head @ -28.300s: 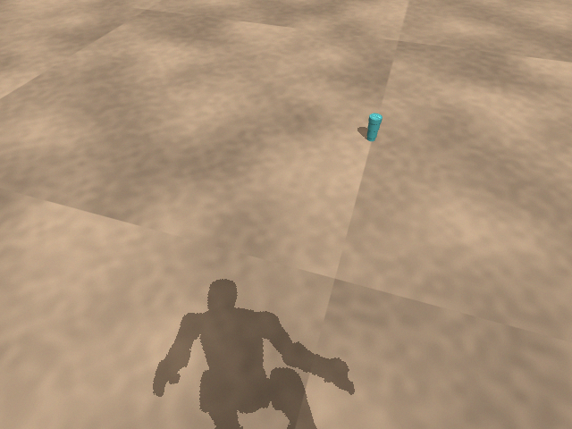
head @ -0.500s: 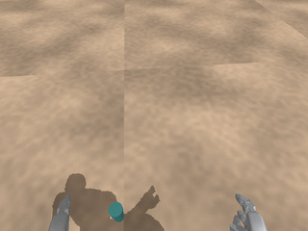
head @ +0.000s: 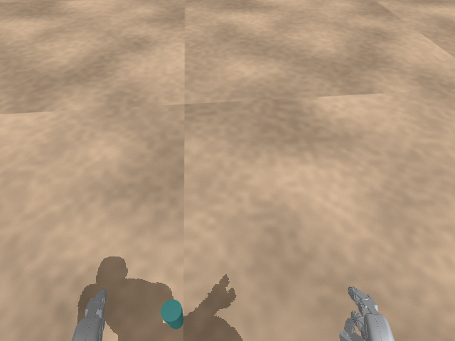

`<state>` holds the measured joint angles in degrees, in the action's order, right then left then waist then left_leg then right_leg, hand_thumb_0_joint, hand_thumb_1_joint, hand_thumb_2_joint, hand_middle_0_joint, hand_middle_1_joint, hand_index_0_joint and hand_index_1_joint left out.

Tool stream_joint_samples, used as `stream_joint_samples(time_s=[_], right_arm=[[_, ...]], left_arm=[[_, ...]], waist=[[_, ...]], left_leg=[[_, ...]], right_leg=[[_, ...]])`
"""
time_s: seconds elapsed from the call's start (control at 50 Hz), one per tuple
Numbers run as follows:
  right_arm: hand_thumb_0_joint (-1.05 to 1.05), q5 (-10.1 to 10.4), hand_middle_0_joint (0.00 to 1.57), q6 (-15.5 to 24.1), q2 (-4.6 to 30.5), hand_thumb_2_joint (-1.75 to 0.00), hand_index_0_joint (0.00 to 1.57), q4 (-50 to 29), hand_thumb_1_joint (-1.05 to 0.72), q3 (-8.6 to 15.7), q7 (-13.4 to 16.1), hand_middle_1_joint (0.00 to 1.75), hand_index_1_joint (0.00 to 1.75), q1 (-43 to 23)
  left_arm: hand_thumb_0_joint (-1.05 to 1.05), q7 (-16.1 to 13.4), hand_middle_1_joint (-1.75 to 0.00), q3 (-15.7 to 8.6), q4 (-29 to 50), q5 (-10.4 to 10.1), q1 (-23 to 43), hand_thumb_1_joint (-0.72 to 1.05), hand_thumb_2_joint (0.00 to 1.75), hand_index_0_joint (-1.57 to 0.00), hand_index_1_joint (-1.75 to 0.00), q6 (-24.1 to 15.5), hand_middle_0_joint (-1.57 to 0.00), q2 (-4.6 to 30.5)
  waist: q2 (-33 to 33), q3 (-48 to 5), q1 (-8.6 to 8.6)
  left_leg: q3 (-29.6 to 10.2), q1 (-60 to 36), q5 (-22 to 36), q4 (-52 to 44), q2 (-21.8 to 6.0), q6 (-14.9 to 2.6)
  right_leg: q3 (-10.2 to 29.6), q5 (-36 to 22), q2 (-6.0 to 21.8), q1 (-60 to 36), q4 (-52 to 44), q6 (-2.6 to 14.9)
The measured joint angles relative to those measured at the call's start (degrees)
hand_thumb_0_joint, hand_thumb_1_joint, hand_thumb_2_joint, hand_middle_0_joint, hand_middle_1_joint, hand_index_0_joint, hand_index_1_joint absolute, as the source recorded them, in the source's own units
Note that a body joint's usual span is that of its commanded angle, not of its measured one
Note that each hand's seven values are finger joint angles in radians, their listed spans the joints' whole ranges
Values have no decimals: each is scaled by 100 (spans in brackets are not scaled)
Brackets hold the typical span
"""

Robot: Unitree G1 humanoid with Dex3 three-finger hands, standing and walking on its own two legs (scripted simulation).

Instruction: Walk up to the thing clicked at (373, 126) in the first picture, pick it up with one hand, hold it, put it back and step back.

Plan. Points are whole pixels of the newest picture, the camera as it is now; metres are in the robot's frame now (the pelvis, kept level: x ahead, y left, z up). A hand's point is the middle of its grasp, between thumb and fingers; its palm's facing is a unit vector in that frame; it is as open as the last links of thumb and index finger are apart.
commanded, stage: stand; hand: left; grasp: from the side
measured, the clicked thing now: (174, 316) +0.37 +0.20 -0.65
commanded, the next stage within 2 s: none
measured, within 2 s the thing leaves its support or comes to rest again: neither
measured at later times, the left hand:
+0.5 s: hand out of the picture +0.09 +0.25 -0.11, palm faces -0.02 -0.94 -0.35, open 7.8 cm
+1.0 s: hand out of the picture +0.02 +0.26 -0.10, palm faces -0.02 -0.94 -0.35, open 7.4 cm
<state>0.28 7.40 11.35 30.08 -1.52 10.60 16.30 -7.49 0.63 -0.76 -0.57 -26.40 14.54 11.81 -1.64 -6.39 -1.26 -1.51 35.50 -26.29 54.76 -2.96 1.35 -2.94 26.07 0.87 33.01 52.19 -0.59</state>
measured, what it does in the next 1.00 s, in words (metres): rises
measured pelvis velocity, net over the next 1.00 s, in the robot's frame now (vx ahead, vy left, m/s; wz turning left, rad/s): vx -0.02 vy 0.01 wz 0.00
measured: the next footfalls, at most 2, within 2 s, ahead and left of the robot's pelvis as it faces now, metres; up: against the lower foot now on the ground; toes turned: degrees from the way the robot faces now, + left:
none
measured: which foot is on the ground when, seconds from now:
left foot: down 0.00-1.00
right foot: down 0.00-1.00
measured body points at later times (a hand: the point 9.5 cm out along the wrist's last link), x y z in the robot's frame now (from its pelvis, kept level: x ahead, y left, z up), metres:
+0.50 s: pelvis -0.01 +0.01 +0.03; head +0.00 +0.01 +0.48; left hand +0.09 +0.29 -0.09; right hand +0.09 -0.29 -0.09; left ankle +0.01 +0.13 -0.69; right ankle +0.00 -0.13 -0.69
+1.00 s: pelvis -0.02 +0.01 +0.06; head -0.03 +0.00 +0.51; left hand +0.02 +0.31 -0.08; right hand +0.03 -0.28 -0.09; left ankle +0.01 +0.13 -0.69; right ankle +0.00 -0.13 -0.69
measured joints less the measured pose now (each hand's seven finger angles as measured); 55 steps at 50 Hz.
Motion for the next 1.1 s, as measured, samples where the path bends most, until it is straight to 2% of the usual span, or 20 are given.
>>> stream_joint_samples(time_s=[0.08, 0.18, 0.22, 0.26, 0.34, 0.46, 0.58, 0.76, 1.1], right_arm=[[2, -2, 20, 9, -2, -90, 20, -5, -90, -7, 1, 30, 30, -6], [2, -6, 20, 29, -7, -90, 20, -6, -90, -9, 5, 30, 30, -8], [1, -326, 20, -50, 47, -90, 20, 325, -90, 31, -183, 30, 30, -195], [1, -487, 20, -308, 194, -90, 20, 799, -90, 23, -479, 30, 30, -435], [1, -415, 21, -575, 405, -89, 21, 1411, -90, 177, -839, 30, 30, -598], [1, -365, 20, -676, 616, -90, 20, 1985, -90, 387, -964, 30, 30, -493], [1, -316, 20, -750, 670, -90, 20, 2517, -91, 370, -972, 30, 30, -435], [1, -239, 20, -789, 576, -90, 20, 3073, -91, 269, -1004, 30, 30, -555], [1, -187, 20, -791, 697, -90, 20, 3491, -91, 262, -1024, 30, 30, -739]], left_arm=[[-1, -5, -18, 0, 2, 4, 3, -36, 24, -13, -18, -24, -13, 8], [-1, 1, -25, 5, 40, 9, 1, -6, 52, -17, -24, -17, -17, 10], [0, 166, -27, 39, -632, 262, 353, 8, 62, -18, -26, -487, -18, 120], [0, 371, -28, 63, -1559, 404, 784, 23, 70, -19, -27, -867, -19, 289], [0, 597, -29, -7, -2932, 378, 1219, 51, 80, -20, -29, -1209, -20, 532], [1, 620, -30, -137, -4248, 323, 1294, 77, 87, -20, -29, -1400, -20, 694], [1, 618, -30, -145, -5141, 269, 1324, 87, 89, -20, -30, -1444, -20, 705], [1, 652, -30, -81, -6023, 231, 1432, 90, 90, -20, -30, -1474, -20, 659], [1, 684, -30, -67, -6546, 217, 1682, 91, 90, -20, -30, -1518, -20, 676]], waist=[[-1, 1, 1], [2, 9, 14], [77, 268, 85], [150, 437, 152], [253, 611, 184], [259, 721, 154], [212, 824, 167], [140, 919, 187], [71, 924, 163]], left_leg=[[-1, -2, 11, -13, 3, -3], [2, 5, 19, -22, 3, -3], [52, -252, 72, -136, 43, -22], [96, -475, 153, -291, 90, -51], [165, -855, 304, -619, 170, -72], [187, -1372, 550, -1169, 197, -99], [190, -1879, 910, -1869, 212, -118], [220, -2430, 1420, -2775, 250, -130], [236, -2626, 1734, -3258, 239, -109]], right_leg=[[-1, -8, 3, -2, -11, -1], [2, -17, 1, 6, -20, -3], [46, -31, 42, -203, -51, 14], [82, -72, 86, -384, -126, 27], [140, -162, 165, -697, -328, -2], [142, -425, 181, -1221, -898, -50], [121, -819, 181, -1758, -1658, -87], [126, -1320, 199, -2289, -2535, -116], [134, -1612, 178, -2451, -2964, -106]])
